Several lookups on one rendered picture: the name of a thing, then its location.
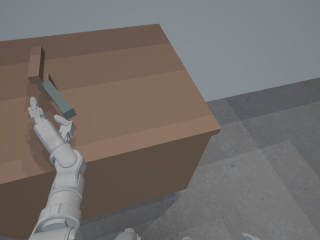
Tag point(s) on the left robot hand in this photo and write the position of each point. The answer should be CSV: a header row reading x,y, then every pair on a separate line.
x,y
45,130

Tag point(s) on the left robot upper arm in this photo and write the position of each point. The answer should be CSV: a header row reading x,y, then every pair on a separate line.
x,y
66,233

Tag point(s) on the left robot shin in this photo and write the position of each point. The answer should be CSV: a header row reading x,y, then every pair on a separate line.
x,y
129,230

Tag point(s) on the robot left forearm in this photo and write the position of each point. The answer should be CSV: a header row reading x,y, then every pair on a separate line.
x,y
64,201

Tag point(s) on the tap lever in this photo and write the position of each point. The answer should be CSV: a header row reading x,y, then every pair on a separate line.
x,y
66,109

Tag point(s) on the counter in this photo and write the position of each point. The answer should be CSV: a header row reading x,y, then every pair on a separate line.
x,y
141,123

